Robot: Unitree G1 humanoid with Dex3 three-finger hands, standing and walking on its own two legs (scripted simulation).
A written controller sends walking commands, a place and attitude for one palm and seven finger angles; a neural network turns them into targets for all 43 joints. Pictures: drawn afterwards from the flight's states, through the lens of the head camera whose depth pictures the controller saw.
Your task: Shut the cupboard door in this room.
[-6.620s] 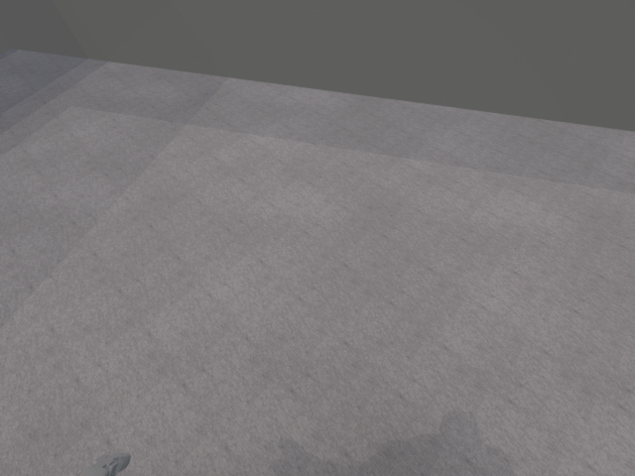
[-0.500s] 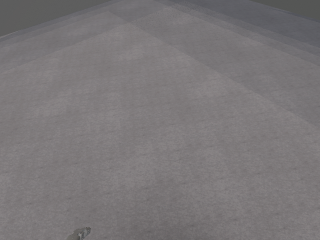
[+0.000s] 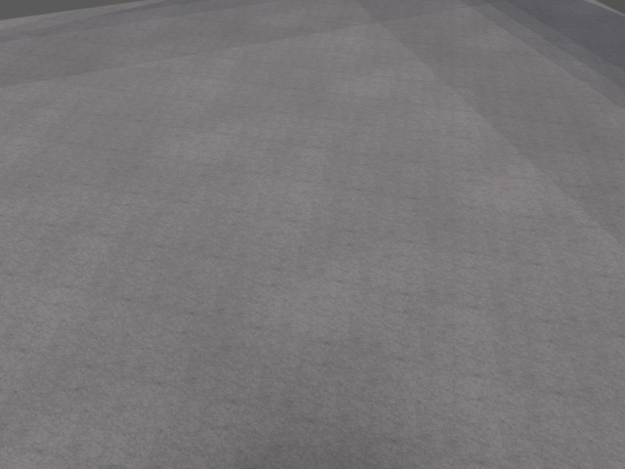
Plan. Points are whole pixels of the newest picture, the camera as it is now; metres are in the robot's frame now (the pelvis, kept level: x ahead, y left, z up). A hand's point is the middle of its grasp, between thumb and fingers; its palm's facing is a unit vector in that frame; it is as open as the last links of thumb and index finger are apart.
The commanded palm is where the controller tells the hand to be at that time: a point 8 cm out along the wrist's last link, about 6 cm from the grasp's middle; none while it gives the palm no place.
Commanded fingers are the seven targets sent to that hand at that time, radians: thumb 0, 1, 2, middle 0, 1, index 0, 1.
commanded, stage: turn or walk to find it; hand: left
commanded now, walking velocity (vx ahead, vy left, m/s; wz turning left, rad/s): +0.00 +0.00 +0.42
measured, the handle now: out of the picture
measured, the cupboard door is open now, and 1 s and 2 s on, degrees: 84 84 84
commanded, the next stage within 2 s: none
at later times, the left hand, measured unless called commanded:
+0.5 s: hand out of the picture +0.08 +0.22 -0.15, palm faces +0.19 -0.95 -0.27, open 7.4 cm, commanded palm none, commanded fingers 0.00 0.90 0.90 -0.20 -0.30 -0.20 -0.30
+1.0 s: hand out of the picture -0.09 +0.15 -0.16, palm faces +0.46 -0.85 -0.26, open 7.4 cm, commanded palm none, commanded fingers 0.00 0.90 0.90 -0.20 -0.30 -0.20 -0.30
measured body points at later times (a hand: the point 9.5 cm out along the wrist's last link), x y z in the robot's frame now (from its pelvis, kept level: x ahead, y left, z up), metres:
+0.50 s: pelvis +0.00 +0.00 +0.00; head +0.03 -0.01 +0.45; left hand +0.07 +0.27 -0.13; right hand +0.08 -0.23 -0.16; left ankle -0.03 +0.12 -0.74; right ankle +0.02 -0.12 -0.72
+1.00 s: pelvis -0.03 -0.04 +0.00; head +0.00 -0.04 +0.45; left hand -0.11 +0.20 -0.14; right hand +0.13 -0.25 -0.15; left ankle -0.12 +0.09 -0.68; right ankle +0.02 -0.11 -0.74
